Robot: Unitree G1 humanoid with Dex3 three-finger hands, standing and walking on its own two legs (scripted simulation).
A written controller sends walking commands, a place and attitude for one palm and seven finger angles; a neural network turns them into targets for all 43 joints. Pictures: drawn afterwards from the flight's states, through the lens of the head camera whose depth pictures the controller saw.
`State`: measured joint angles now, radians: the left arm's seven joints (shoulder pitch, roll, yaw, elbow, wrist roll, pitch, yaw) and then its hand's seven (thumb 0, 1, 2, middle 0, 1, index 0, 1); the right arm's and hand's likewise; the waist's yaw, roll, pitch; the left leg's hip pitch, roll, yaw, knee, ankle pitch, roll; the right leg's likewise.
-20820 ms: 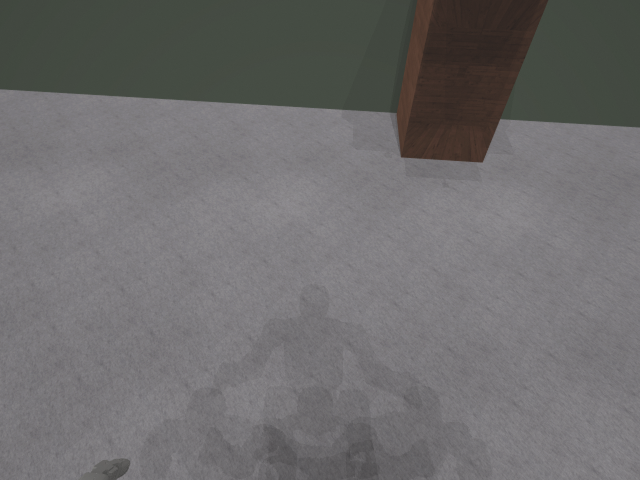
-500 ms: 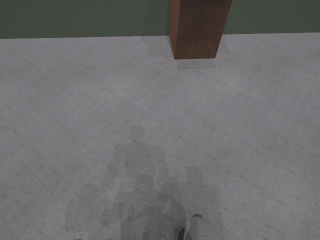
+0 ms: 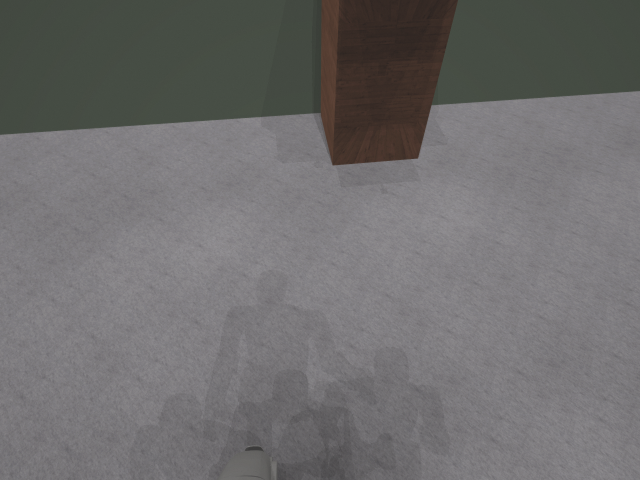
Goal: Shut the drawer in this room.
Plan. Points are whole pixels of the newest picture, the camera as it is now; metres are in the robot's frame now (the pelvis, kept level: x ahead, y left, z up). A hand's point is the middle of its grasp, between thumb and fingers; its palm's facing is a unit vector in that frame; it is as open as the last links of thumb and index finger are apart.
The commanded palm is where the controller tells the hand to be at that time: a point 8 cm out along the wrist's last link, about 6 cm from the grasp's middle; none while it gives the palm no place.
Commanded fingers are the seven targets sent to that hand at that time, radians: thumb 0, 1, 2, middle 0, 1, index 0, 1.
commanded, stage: turn or walk to find it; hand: left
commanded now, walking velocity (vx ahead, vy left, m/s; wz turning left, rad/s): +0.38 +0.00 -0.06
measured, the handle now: out of the picture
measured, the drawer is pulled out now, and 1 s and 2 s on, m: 0.25 0.25 0.25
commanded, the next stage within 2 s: stand and wait in 1.10 s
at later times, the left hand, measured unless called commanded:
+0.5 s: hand (225, 344) +0.34 +0.20 -0.16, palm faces -0.08 -0.98 -0.20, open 7.4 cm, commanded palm none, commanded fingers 0.00 0.90 0.90 -0.20 -0.30 -0.20 -0.30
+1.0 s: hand (262, 313) +0.41 +0.15 -0.17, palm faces +0.04 -0.98 -0.20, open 7.3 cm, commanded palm none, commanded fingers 0.00 0.90 0.90 -0.20 -0.30 -0.20 -0.30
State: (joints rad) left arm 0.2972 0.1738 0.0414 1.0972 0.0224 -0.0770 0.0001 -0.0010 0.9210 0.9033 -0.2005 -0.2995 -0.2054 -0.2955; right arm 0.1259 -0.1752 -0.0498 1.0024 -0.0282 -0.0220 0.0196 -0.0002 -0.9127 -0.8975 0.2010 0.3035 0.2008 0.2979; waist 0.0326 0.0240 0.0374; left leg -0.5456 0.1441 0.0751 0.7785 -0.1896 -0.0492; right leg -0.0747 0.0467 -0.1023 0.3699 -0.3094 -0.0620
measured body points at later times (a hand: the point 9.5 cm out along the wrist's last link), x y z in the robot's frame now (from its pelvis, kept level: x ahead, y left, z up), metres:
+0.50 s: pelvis +0.22 +0.02 +0.00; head +0.25 +0.01 +0.45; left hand +0.34 +0.25 -0.14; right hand +0.13 -0.20 -0.15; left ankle +0.15 +0.14 -0.74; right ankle +0.33 -0.13 -0.69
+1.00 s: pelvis +0.42 -0.03 +0.00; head +0.43 -0.03 +0.45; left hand +0.41 +0.20 -0.15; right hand +0.51 -0.28 -0.14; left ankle +0.53 +0.11 -0.70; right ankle +0.38 -0.13 -0.74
